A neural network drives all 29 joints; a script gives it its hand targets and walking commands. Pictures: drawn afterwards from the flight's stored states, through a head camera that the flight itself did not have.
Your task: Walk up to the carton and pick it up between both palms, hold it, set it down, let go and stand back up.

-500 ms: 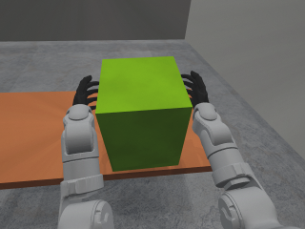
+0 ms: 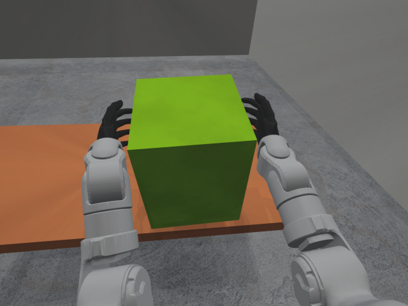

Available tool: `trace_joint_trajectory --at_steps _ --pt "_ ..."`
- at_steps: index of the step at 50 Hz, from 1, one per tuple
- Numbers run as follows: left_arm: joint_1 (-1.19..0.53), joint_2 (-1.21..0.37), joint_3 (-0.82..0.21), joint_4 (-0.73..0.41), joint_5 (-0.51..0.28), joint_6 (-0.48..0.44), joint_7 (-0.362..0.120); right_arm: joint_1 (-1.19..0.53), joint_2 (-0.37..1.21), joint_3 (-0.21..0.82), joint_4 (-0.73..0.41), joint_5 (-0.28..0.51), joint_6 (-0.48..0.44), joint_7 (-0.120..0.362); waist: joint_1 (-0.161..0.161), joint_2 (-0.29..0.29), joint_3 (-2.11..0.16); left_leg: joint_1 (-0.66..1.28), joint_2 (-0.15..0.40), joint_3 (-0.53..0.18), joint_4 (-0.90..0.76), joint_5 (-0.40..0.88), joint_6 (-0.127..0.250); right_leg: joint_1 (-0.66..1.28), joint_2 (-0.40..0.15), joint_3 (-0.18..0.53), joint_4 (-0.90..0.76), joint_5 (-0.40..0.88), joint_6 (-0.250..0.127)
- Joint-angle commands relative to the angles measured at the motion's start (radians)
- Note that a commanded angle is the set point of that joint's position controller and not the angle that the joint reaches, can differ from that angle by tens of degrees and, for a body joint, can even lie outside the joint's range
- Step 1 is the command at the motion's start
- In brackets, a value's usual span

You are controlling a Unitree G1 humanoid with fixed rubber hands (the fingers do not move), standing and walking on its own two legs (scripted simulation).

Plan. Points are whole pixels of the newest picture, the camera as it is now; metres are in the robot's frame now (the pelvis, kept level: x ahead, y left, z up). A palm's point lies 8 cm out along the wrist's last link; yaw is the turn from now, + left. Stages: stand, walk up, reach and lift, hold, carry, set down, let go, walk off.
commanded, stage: hold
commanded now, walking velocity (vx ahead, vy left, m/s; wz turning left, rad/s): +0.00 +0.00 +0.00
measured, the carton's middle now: (190, 153) +0.41 +0.00 +0.13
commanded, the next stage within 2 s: none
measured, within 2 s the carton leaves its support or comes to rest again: neither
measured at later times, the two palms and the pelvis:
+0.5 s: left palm (111, 143) +0.36 +0.15 +0.20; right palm (264, 135) +0.37 -0.14 +0.20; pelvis +0.00 +0.00 +0.00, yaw +0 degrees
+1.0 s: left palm (110, 149) +0.36 +0.15 +0.19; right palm (262, 140) +0.36 -0.13 +0.19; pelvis +0.00 +0.00 +0.00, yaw +0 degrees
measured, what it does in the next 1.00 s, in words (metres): stands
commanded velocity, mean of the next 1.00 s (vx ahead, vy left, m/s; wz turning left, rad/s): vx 0.00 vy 0.00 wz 0.00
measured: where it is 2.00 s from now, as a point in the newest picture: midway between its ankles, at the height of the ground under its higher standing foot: outside the picture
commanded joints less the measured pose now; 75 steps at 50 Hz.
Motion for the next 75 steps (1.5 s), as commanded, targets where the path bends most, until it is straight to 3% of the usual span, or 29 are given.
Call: trace_joint_trajectory --at_steps 1,6,9,15,23,29,33,35,39,42,44,45,47,53,57,62,63,68,75 --pt "-0.525 -0.411 -0.363 -0.062 -0.136 -0.044 -0.147 -0.561 0.470 0.271 -0.218 0.055 -0.051 0.100 0.009 0.058 -0.251 0.011 0.020 -0.035 -0.058 0.130 -0.031 0.072 0.000 0.024 -0.024 0.114 0.057" --pt "-0.587 -0.440 -0.471 -0.146 -0.188 -0.078 -0.122 -0.621 0.487 0.311 -0.342 0.072 -0.080 0.101 -0.011 0.099 -0.397 0.088 0.018 -0.044 0.000 0.244 -0.051 0.044 0.013 0.019 -0.001 0.164 0.048" --pt "-0.590 -0.438 -0.507 -0.161 -0.210 -0.088 -0.111 -0.633 0.479 0.320 -0.401 0.068 -0.082 0.095 -0.025 0.103 -0.440 0.079 0.016 -0.050 0.012 0.222 -0.052 0.043 0.013 0.026 0.006 0.163 0.049" --pt "-0.583 -0.409 -0.459 -0.091 -0.188 -0.074 -0.112 -0.601 0.491 0.302 -0.294 0.047 -0.056 0.099 -0.007 0.094 -0.345 -0.030 0.018 -0.040 -0.037 0.064 -0.023 0.037 -0.014 0.043 -0.002 0.083 0.064" --pt "-0.493 -0.392 -0.357 -0.037 -0.126 -0.034 -0.147 -0.550 0.456 0.280 -0.198 0.064 -0.044 0.090 0.005 0.068 -0.244 0.006 0.019 -0.033 -0.050 0.157 -0.031 0.068 -0.006 0.032 -0.017 0.160 0.065" --pt "-0.518 -0.423 -0.443 -0.167 -0.179 -0.060 -0.141 -0.584 0.470 0.343 -0.367 0.094 -0.067 0.078 -0.011 0.082 -0.395 0.082 0.016 -0.048 0.009 0.307 -0.052 0.093 0.015 0.023 0.013 0.260 0.058" --pt "-0.557 -0.427 -0.534 -0.233 -0.231 -0.082 -0.122 -0.598 0.468 0.378 -0.450 0.110 -0.065 0.073 -0.026 0.111 -0.465 0.090 0.012 -0.062 0.036 0.312 -0.057 0.064 0.013 0.030 0.026 0.267 0.055" --pt "-0.560 -0.412 -0.536 -0.219 -0.231 -0.082 -0.114 -0.588 0.466 0.361 -0.431 0.095 -0.056 0.075 -0.028 0.104 -0.419 0.077 0.023 -0.068 0.016 0.256 -0.057 0.018 0.010 0.027 0.013 0.216 0.053" --pt "-0.527 -0.406 -0.470 -0.148 -0.185 -0.055 -0.119 -0.521 0.456 0.308 -0.277 0.072 -0.039 0.094 -0.012 0.091 -0.267 0.030 0.026 -0.049 -0.025 0.133 -0.049 -0.008 0.004 0.025 -0.013 0.087 0.050" --pt "-0.510 -0.402 -0.427 -0.103 -0.158 -0.039 -0.128 -0.517 0.447 0.272 -0.212 0.060 -0.039 0.103 -0.011 0.091 -0.240 -0.001 0.023 -0.040 -0.052 0.100 -0.039 0.017 -0.008 0.023 -0.023 0.071 0.051" --pt "-0.495 -0.412 -0.405 -0.081 -0.148 -0.036 -0.136 -0.515 0.442 0.261 -0.216 0.053 -0.045 0.103 -0.018 0.091 -0.235 0.021 0.026 -0.035 -0.050 0.123 -0.039 0.045 -0.003 0.022 -0.020 0.101 0.050" --pt "-0.499 -0.415 -0.402 -0.097 -0.150 -0.037 -0.139 -0.529 0.452 0.275 -0.226 0.061 -0.047 0.102 -0.005 0.094 -0.257 0.022 0.029 -0.035 -0.042 0.149 -0.035 0.059 -0.002 0.025 -0.015 0.116 0.054" --pt "-0.507 -0.418 -0.411 -0.093 -0.152 -0.043 -0.141 -0.568 0.445 0.276 -0.273 0.066 -0.060 0.099 -0.019 0.101 -0.293 0.024 0.022 -0.028 -0.031 0.179 -0.046 0.086 0.002 0.021 -0.015 0.147 0.056" --pt "-0.562 -0.424 -0.460 -0.129 -0.189 -0.082 -0.121 -0.620 0.476 0.327 -0.342 0.073 -0.078 0.102 -0.002 0.067 -0.381 0.044 0.020 -0.046 -0.013 0.210 -0.040 0.053 0.009 0.023 0.004 0.169 0.054" --pt "-0.569 -0.412 -0.452 -0.114 -0.198 -0.091 -0.114 -0.613 0.469 0.302 -0.341 0.058 -0.074 0.104 -0.008 0.051 -0.374 0.025 0.025 -0.051 -0.023 0.155 -0.029 0.024 0.010 0.027 -0.005 0.116 0.054" --pt "-0.557 -0.411 -0.437 -0.097 -0.174 -0.073 -0.111 -0.587 0.458 0.277 -0.272 0.051 -0.071 0.112 -0.002 0.098 -0.338 0.015 0.028 -0.041 -0.033 0.129 -0.032 0.033 -0.001 0.026 -0.015 0.093 0.049" --pt "-0.550 -0.416 -0.427 -0.085 -0.169 -0.069 -0.113 -0.589 0.453 0.276 -0.260 0.053 -0.071 0.111 0.001 0.076 -0.327 0.023 0.031 -0.038 -0.035 0.135 -0.033 0.033 0.005 0.023 -0.017 0.087 0.050" --pt "-0.532 -0.429 -0.435 -0.064 -0.166 -0.065 -0.124 -0.569 0.457 0.277 -0.228 0.053 -0.073 0.108 -0.015 0.089 -0.315 0.034 0.025 -0.039 -0.024 0.180 -0.043 0.048 0.005 0.026 -0.019 0.139 0.051" --pt "-0.515 -0.423 -0.468 -0.149 -0.179 -0.061 -0.124 -0.581 0.461 0.331 -0.332 0.091 -0.076 0.086 -0.021 0.088 -0.371 0.073 0.020 -0.053 0.009 0.298 -0.053 0.091 0.006 0.036 0.003 0.259 0.061"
